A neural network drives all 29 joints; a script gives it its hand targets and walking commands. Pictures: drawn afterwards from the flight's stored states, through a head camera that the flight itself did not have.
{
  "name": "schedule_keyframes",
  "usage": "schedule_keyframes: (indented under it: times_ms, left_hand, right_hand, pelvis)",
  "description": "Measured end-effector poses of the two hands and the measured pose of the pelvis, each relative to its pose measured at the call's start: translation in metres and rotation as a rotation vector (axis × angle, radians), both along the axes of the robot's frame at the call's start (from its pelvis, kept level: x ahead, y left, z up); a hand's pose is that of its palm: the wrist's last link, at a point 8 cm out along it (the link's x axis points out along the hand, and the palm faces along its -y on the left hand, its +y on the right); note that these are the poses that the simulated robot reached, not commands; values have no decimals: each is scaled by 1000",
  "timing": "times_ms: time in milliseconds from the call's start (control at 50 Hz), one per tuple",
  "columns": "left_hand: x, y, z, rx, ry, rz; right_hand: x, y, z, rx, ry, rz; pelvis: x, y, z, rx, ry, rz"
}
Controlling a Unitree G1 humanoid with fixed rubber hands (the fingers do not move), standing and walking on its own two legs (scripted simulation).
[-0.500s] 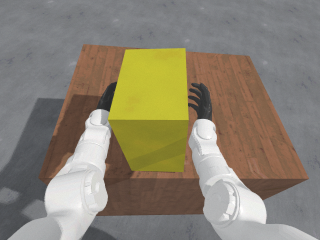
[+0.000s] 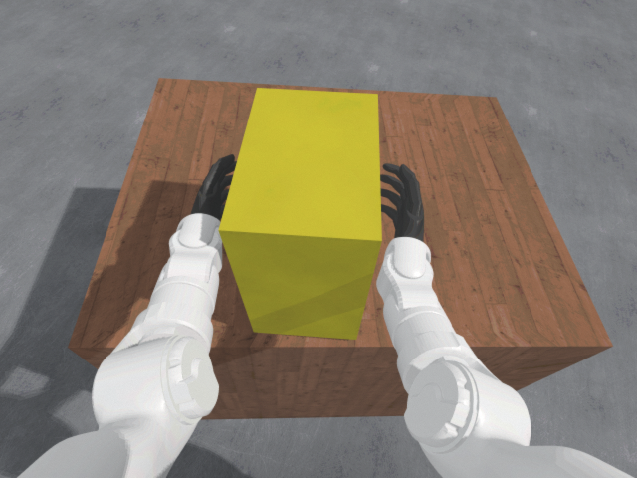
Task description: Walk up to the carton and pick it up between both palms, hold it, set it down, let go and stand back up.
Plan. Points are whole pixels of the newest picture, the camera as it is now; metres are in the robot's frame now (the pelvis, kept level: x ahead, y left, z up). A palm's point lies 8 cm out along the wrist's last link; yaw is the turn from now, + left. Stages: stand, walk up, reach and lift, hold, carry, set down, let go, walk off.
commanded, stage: set down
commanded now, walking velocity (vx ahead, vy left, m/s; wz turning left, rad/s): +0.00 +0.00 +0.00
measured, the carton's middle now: (310, 223) +0.45 -0.02 +0.00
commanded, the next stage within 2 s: none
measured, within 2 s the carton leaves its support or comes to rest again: rests again in 0.10 s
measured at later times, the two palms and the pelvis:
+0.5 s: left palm (219, 215) +0.43 +0.10 +0.05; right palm (415, 241) +0.37 -0.15 +0.05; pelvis -0.01 -0.01 +0.00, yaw +0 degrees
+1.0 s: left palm (219, 217) +0.43 +0.10 +0.04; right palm (412, 255) +0.36 -0.15 +0.04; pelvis -0.02 -0.01 -0.01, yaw +0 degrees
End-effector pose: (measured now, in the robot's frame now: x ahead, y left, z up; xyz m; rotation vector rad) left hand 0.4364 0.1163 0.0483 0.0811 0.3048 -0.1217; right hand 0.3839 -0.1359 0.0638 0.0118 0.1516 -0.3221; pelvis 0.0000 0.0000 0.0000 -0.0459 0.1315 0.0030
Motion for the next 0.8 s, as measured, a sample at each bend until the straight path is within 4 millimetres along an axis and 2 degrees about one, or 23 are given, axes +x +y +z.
schedule_keyframes:
  times_ms: [400, 800]
  left_hand:
    - [-2, -12, -1, -4, -14, -27]
    - [-3, -13, -2, -16, -18, -12]
  right_hand:
    - [-10, -12, -11, -9, 13, -19]
    - [-16, -14, -17, -64, 23, 14]
  pelvis:
    - [-10, -8, -3, 9, 20, 0]
    - [-18, -11, -5, 12, 40, -1]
